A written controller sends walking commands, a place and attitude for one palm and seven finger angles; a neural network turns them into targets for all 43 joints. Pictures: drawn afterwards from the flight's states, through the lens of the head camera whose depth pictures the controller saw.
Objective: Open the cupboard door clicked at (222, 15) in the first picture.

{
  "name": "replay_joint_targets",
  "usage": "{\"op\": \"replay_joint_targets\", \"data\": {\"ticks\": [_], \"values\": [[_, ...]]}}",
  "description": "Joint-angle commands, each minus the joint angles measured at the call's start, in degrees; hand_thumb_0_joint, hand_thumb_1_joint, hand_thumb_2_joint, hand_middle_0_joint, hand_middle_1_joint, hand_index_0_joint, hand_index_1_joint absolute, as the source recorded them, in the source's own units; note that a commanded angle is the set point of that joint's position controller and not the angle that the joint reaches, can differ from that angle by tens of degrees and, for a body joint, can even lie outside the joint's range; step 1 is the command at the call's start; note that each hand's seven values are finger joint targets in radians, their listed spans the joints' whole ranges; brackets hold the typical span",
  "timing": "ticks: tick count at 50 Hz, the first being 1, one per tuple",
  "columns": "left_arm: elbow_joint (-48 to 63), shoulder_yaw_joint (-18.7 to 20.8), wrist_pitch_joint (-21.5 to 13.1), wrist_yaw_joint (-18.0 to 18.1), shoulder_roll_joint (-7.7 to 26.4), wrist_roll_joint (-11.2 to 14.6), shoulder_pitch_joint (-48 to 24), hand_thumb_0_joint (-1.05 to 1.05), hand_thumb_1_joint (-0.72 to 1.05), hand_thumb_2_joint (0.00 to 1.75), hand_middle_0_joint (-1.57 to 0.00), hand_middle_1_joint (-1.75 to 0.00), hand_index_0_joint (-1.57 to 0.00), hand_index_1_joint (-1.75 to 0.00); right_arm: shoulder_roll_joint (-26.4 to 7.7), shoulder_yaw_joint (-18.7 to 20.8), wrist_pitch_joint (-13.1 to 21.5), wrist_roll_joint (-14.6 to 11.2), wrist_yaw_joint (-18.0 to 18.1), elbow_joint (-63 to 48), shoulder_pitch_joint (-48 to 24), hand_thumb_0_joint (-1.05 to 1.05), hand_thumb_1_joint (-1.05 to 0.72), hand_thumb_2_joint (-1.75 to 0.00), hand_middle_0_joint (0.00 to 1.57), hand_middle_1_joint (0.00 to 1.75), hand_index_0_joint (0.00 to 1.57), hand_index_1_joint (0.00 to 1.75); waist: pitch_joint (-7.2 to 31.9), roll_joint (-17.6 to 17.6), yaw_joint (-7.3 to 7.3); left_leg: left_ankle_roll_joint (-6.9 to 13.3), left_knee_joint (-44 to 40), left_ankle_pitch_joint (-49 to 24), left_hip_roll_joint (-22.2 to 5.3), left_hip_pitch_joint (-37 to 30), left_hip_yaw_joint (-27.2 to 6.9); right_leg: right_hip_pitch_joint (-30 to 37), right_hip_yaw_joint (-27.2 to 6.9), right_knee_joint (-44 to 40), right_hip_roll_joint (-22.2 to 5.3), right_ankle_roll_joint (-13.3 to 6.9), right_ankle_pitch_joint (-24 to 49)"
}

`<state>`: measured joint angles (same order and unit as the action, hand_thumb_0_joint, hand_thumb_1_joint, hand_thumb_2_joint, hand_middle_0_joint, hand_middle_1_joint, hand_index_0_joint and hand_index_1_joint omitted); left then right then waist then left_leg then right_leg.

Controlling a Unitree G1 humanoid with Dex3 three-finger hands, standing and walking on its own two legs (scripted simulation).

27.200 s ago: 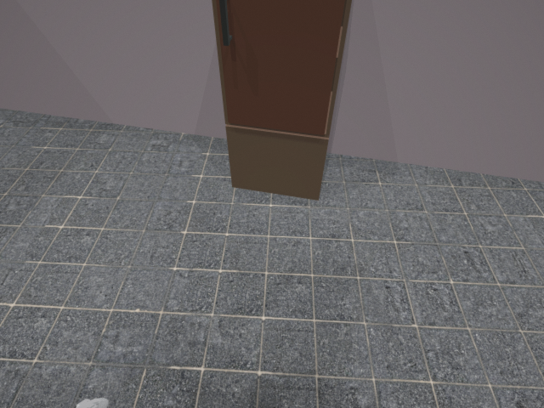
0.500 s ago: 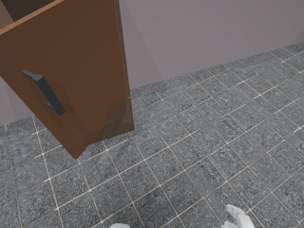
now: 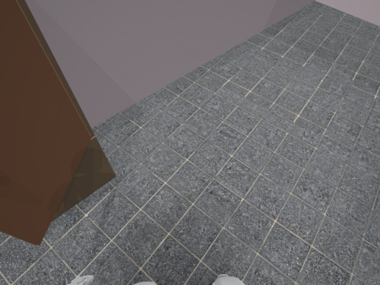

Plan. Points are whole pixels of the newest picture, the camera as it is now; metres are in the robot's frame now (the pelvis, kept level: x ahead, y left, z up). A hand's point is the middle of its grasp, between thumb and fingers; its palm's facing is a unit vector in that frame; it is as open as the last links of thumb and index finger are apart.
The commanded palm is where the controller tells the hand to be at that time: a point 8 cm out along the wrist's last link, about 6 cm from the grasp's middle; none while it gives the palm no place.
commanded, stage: walk to a spot facing it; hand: left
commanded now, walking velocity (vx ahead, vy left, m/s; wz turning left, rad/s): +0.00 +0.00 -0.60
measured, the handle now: out of the picture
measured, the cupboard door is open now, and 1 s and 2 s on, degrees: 39 39 39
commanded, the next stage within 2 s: turn to face it in 1.76 s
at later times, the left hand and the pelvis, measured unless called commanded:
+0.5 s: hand (132, 271) +0.16 +0.14 -0.15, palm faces -0.30 -0.92 -0.24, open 7.4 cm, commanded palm none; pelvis +0.02 -0.02 +0.01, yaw -19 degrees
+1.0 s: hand (190, 225) +0.27 +0.01 -0.15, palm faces -0.58 -0.78 -0.23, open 7.4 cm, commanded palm none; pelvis +0.10 -0.11 +0.01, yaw -37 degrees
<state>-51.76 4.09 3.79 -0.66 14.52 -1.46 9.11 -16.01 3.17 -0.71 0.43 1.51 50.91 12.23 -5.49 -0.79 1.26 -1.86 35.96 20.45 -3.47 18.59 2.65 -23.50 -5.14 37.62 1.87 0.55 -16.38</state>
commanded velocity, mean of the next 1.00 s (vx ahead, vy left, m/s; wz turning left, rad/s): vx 0.17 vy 0.00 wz -0.57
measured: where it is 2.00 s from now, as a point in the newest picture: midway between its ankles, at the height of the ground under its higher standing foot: (275, 236)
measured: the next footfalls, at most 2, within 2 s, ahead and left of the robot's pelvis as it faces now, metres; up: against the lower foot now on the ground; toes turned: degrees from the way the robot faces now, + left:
right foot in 0.24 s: +0.04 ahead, -0.15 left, +0.00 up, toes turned -12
left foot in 0.52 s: +0.12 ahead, +0.09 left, +0.00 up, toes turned -18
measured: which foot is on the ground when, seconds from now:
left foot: down 0.00-0.22, up 0.24-0.50, down 0.52-0.82, up 0.84-1.00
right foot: down 0.00-0.00, up 0.02-0.22, down 0.24-0.52, up 0.54-0.82, down 0.84-1.00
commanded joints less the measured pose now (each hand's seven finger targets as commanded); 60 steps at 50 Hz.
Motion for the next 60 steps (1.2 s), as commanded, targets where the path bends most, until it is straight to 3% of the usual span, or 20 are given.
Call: {"op": "replay_joint_targets", "data": {"ticks": [1, 5, 9, 11, 12, 24, 26, 27, 32, 39, 40, 41, 42, 43, 47, 54, 55, 56, 57, 60], "values": [[7.59, 1.62, -1.48, -0.84, 6.51, 0.49, -3.47, 0.00, 0.90, 0.90, -0.20, -0.30, -0.20, -0.30, -12.76, 2.28, 1.80, 1.92, 0.89, -3.26, 6.48, 0.00, -0.90, -0.90, 0.20, 0.30, 0.20, 0.30, 6.86, 9.46, 1.44, 14.62, -23.17, -3.28, -26.28, -4.64, -27.14, -8.34, 1.76, 24.06, -2.58, 0.87, -16.71], [5.98, 0.82, -1.41, -1.95, 2.81, 0.46, -4.45, 0.00, 0.90, 0.90, -0.20, -0.30, -0.20, -0.30, -8.96, 1.45, 1.46, 2.12, 1.01, -2.62, 2.68, 0.00, -0.90, -0.90, 0.20, 0.30, 0.20, 0.30, 3.98, 15.64, -0.45, 7.84, -13.45, -31.94, -15.22, -7.87, -3.34, -4.41, 8.75, 15.11, -2.93, 1.63, -13.15], [4.26, 0.95, -2.68, -1.54, 3.64, 0.77, 0.38, 0.00, 0.90, 0.90, -0.20, -0.30, -0.20, -0.30, -9.82, 2.33, 0.95, 1.16, 0.56, -1.29, 6.03, 0.00, -0.90, -0.90, 0.20, 0.30, 0.20, 0.30, 9.58, 12.01, -1.22, 3.26, -3.04, -34.37, -13.41, -10.44, 2.51, 10.74, 12.10, -8.23, -0.15, -0.52, 2.77], [1.91, 3.40, -3.60, 0.20, 14.45, -0.14, 8.22, 0.00, 0.90, 0.90, -0.20, -0.30, -0.20, -0.30, -2.78, 1.15, 0.47, -0.06, -0.09, -5.27, 1.76, 0.00, -0.90, -0.90, 0.20, 0.30, 0.20, 0.30, 9.81, -16.37, -4.87, -3.00, 17.55, 10.03, -1.98, 14.08, 9.17, 27.48, -17.74, -16.93, -22.35, -9.51, 36.76], [1.50, 3.34, -3.28, 0.68, 15.74, 0.80, 10.36, 0.00, 0.90, 0.90, -0.20, -0.30, -0.20, -0.30, -4.13, 0.88, -0.35, -0.18, 0.35, -5.51, 0.51, 0.00, -0.90, -0.90, 0.20, 0.30, 0.20, 0.30, 9.00, -13.50, -6.84, -2.34, 25.71, 17.25, -1.87, 14.70, 0.58, 22.30, -19.56, -17.95, -25.31, -14.15, 35.03], [4.35, 2.68, -2.12, 1.36, 8.35, 0.45, -2.26, 0.00, 0.90, 0.90, -0.20, -0.30, -0.20, -0.30, -1.80, 1.20, 0.24, -0.23, 0.67, -1.51, 5.18, 0.00, -0.90, -0.90, 0.20, 0.30, 0.20, 0.30, 9.09, -6.43, 1.95, -1.00, -8.92, -5.96, 0.94, -10.39, -1.09, 3.47, -13.78, -11.09, -9.04, -6.05, 13.67], [6.89, 1.42, -1.86, -0.02, 2.84, 0.96, -0.76, 0.00, 0.90, 0.90, -0.20, -0.30, -0.20, -0.30, -11.92, 2.92, 1.18, 1.86, 1.14, -1.99, 9.13, 0.00, -0.90, -0.90, 0.20, 0.30, 0.20, 0.30, 9.53, 20.58, 3.25, 9.27, -24.86, 10.06, -23.34, -18.92, -28.71, -14.15, 2.51, 11.59, 3.83, 0.28, -19.72], [9.19, 2.29, -2.39, -0.98, 5.37, 0.56, -4.82, 0.00, 0.90, 0.90, -0.20, -0.30, -0.20, -0.30, -13.33, 3.25, 1.27, 1.80, 1.61, -3.09, 8.42, 0.00, -0.90, -0.90, 0.20, 0.30, 0.20, 0.30, 6.43, 12.81, 3.50, 13.72, -27.13, 15.50, -27.85, -11.30, -30.49, -14.01, 2.45, 20.42, -1.96, 0.81, -17.41], [6.50, 1.74, -2.41, -3.38, 2.03, -0.17, -6.22, 0.00, 0.90, 0.90, -0.20, -0.30, -0.20, -0.30, -7.07, 1.57, 2.69, 2.11, 0.60, -2.28, 5.33, 0.00, -0.90, -0.90, 0.20, 0.30, 0.20, 0.30, 2.65, 11.63, 0.94, 7.74, -22.90, -1.12, -15.68, -11.42, -7.24, -12.62, 6.85, 18.77, -5.46, 1.46, -6.73], [3.89, 1.93, -3.34, -3.66, 2.83, -0.17, -0.91, 0.00, 0.90, 0.90, -0.20, -0.30, -0.20, -0.30, -8.97, 2.27, 2.24, 1.94, -0.56, -1.04, 5.28, 0.00, -0.90, -0.90, 0.20, 0.30, 0.20, 0.30, 4.73, 8.02, -1.81, 4.39, -12.25, 3.52, -14.99, -2.61, 3.90, 11.51, 14.06, -4.75, -1.99, -0.33, -2.81], [1.60, 2.71, -3.86, -3.04, 6.13, -0.35, 6.66, 0.00, 0.90, 0.90, -0.20, -0.30, -0.20, -0.30, -7.29, 1.88, 2.19, 1.56, -1.03, -1.69, 3.45, 0.00, -0.90, -0.90, 0.20, 0.30, 0.20, 0.30, 6.93, 1.67, -5.57, 1.76, -1.22, 5.44, -10.73, 4.93, 8.13, 22.95, 9.36, -10.99, -3.52, -2.58, -6.54], [-0.66, 4.61, -4.85, -1.92, 14.20, -0.68, 14.34, 0.00, 0.90, 0.90, -0.20, -0.30, -0.20, -0.30, -2.18, 0.56, 2.27, 0.31, -1.69, -4.36, 0.05, 0.00, -0.90, -0.90, 0.20, 0.30, 0.20, 0.30, 8.24, -19.42, -9.66, -1.84, 19.67, 14.54, -1.85, 23.35, 13.90, 34.78, -18.62, -20.90, -19.82, -10.27, -16.05], [-1.58, 5.14, -4.70, -0.79, 16.81, 0.70, 18.32, 0.00, 0.90, 0.90, -0.20, -0.30, -0.20, -0.30, -3.49, 0.41, 2.40, 0.55, -1.61, -7.33, -7.07, 0.00, -0.90, -0.90, 0.20, 0.30, 0.20, 0.30, 5.97, -17.49, -12.41, -1.35, 29.85, 18.97, -1.87, 29.49, 2.33, 30.42, -31.32, -27.56, -26.47, -15.51, -15.42], [-0.64, 4.61, -4.54, -0.15, 16.38, 0.63, 14.05, 0.00, 0.90, 0.90, -0.20, -0.30, -0.20, -0.30, -4.42, 0.80, 2.64, 0.31, -1.77, -7.26, -6.13, 0.00, -0.90, -0.90, 0.20, 0.30, 0.20, 0.30, 4.88, -13.78, -8.79, -1.20, 33.57, 13.51, -4.11, 29.49, -1.68, 25.44, -31.89, -28.51, -25.54, -16.99, -26.64], [1.30, 2.65, -5.91, 0.37, 8.38, -0.14, 3.88, 0.00, 0.90, 0.90, -0.20, -0.30, -0.20, -0.30, -2.19, 0.98, 2.40, 1.00, -2.07, -2.47, -1.94, 0.00, -0.90, -0.90, 0.20, 0.30, 0.20, 0.30, 5.85, -8.46, -1.87, -1.96, 20.92, 1.56, -4.17, 14.92, -0.72, 13.89, -10.91, -24.08, -16.11, -11.76, -2.26], [-0.25, 2.57, -5.85, -0.68, 7.38, 0.39, 2.05, 0.00, 0.90, 0.90, -0.20, -0.30, -0.20, -0.30, -2.39, 1.00, 4.28, 0.88, -1.63, 0.29, 4.87, 0.00, -0.90, -0.90, 0.20, 0.30, 0.20, 0.30, 5.04, -3.12, 1.93, -1.28, -7.98, -8.12, 0.87, -11.07, 3.62, 2.72, -6.28, -15.89, -9.52, -8.07, -5.02], [0.31, 1.96, -5.79, -0.91, 4.74, 0.27, 1.76, 0.00, 0.90, 0.90, -0.20, -0.30, -0.20, -0.30, -5.69, 1.88, 4.65, 1.05, -1.00, 2.00, 10.75, 0.00, -0.90, -0.90, 0.20, 0.30, 0.20, 0.30, 7.42, 6.03, 4.57, 0.80, -12.52, -0.66, -4.65, -20.41, -4.48, -4.14, -3.80, -5.18, -5.27, -5.81, -6.81], [1.66, 1.03, -5.70, -1.32, 0.86, 0.84, 2.65, 0.00, 0.90, 0.90, -0.20, -0.30, -0.20, -0.30, -12.57, 3.37, 5.01, 2.59, -0.39, 3.30, 18.32, 0.00, -0.90, -0.90, 0.20, 0.30, 0.20, 0.30, 10.05, 21.65, 7.25, 7.65, -20.48, 9.74, -21.27, -27.84, -26.37, -15.70, 6.30, 15.02, 2.25, -2.32, -16.15], [3.68, 1.10, -6.41, -1.46, 2.05, 0.36, -2.07, 0.00, 0.90, 0.90, -0.20, -0.30, -0.20, -0.30, -12.58, 3.02, 4.67, 2.55, -0.01, 3.64, 20.67, 0.00, -0.90, -0.90, 0.20, 0.30, 0.20, 0.30, 8.15, 15.60, 8.10, 13.19, -24.64, 11.08, -27.59, -26.43, -35.54, -20.84, 3.03, 26.16, -0.92, -2.63, -17.44], [2.29, 1.11, -6.53, -2.38, 1.05, -0.48, -4.72, 0.00, 0.90, 0.90, -0.20, -0.30, -0.20, -0.30, -4.91, 1.14, 5.43, 2.04, -0.18, 2.19, 11.85, 0.00, -0.90, -0.90, 0.20, 0.30, 0.20, 0.30, -0.72, 9.80, 2.56, 10.19, -24.95, -1.25, -21.01, -13.35, -19.82, -21.62, 2.67, 33.68, -7.51, -1.66, -4.15]]}}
